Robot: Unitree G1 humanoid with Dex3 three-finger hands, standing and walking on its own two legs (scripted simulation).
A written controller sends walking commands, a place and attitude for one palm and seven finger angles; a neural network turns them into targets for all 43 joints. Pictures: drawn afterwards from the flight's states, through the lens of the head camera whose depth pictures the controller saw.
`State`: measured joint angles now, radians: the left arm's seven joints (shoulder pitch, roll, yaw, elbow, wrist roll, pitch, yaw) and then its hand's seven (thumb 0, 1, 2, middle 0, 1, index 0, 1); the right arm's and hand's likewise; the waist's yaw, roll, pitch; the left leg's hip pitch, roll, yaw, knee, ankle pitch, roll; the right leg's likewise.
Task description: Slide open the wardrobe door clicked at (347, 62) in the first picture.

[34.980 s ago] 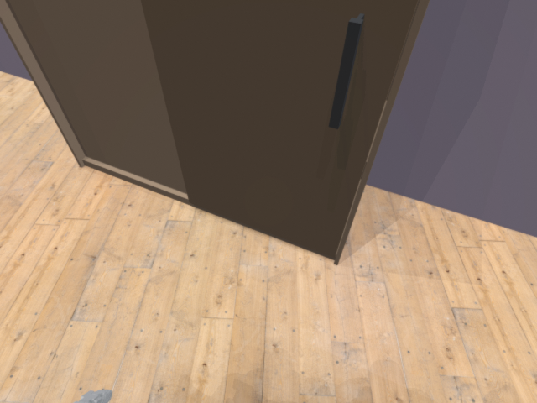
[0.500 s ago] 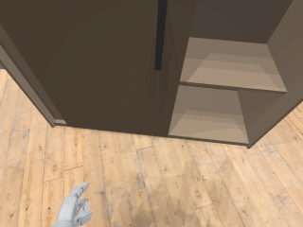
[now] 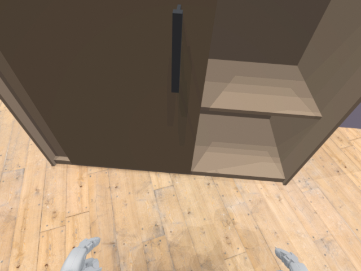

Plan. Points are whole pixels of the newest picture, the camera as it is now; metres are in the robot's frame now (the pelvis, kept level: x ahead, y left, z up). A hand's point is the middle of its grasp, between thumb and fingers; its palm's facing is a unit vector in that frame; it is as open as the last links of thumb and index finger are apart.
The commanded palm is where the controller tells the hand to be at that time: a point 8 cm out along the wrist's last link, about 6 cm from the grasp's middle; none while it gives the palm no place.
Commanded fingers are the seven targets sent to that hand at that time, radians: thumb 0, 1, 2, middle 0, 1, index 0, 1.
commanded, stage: let the arm hang, fingers relaxed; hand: right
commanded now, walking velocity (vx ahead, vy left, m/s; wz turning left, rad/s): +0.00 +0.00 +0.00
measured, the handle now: (177, 52) +0.72 +0.07 +0.11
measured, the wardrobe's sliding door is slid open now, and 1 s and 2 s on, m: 0.59 0.59 0.59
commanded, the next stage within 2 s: look to check the result in 0.88 s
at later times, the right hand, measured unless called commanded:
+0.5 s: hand out of the picture -0.02 -0.20 -0.16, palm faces +0.03 +0.97 -0.23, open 7.3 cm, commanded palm none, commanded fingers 0.00 -0.90 -0.90 0.20 0.30 0.20 0.30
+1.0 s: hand out of the picture +0.03 -0.17 -0.16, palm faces +0.04 +0.98 -0.19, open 7.4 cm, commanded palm none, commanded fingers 0.00 -0.90 -0.90 0.20 0.30 0.20 0.30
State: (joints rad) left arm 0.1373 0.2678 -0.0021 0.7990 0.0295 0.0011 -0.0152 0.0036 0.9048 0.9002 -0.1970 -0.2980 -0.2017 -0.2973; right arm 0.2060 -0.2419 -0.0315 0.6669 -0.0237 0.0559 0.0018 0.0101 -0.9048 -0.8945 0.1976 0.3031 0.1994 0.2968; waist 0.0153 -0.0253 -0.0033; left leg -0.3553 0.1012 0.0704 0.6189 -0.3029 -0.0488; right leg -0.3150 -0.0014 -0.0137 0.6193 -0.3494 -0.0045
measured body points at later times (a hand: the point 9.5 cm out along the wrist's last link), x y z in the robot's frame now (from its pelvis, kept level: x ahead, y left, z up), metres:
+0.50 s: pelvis -0.01 +0.00 +0.01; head +0.02 +0.00 +0.46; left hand -0.02 +0.21 -0.15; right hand -0.02 -0.25 -0.14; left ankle +0.01 +0.15 -0.73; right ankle -0.02 -0.12 -0.73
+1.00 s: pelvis +0.00 +0.01 +0.01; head +0.03 +0.01 +0.46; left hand +0.01 +0.24 -0.15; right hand +0.03 -0.22 -0.14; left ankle +0.01 +0.15 -0.73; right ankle -0.02 -0.12 -0.73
